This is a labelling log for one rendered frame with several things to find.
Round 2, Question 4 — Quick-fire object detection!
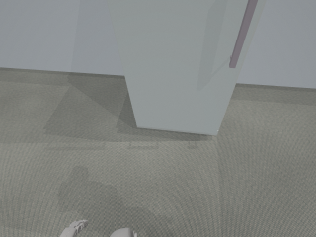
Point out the fridge door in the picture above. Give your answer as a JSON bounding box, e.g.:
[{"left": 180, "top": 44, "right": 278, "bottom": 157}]
[{"left": 107, "top": 0, "right": 265, "bottom": 134}]

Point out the handle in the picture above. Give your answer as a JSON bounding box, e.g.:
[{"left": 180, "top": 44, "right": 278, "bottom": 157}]
[{"left": 229, "top": 0, "right": 258, "bottom": 68}]

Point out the robot left hand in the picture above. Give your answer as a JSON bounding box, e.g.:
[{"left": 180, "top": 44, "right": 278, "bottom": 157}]
[{"left": 59, "top": 219, "right": 88, "bottom": 237}]

